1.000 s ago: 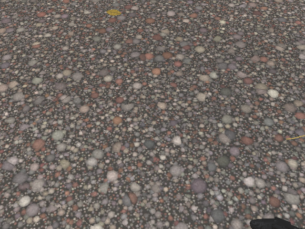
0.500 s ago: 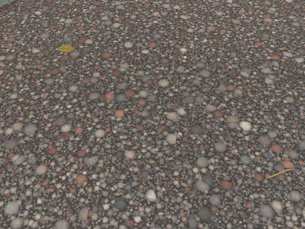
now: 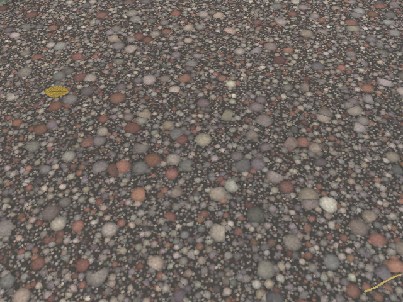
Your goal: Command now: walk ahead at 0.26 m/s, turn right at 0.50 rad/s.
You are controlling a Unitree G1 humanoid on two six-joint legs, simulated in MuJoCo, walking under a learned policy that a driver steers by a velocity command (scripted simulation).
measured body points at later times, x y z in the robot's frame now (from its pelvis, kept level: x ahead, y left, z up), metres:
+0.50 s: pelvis +0.09 +0.01 -0.01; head +0.11 +0.00 +0.44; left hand +0.28 +0.23 -0.13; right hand +0.10 -0.27 -0.14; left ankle +0.19 +0.10 -0.74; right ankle +0.07 -0.09 -0.74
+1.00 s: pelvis +0.07 +0.03 -0.01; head +0.11 +0.06 +0.44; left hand +0.19 +0.30 -0.15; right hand +0.15 -0.25 -0.12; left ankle +0.06 +0.10 -0.74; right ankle +0.06 -0.09 -0.70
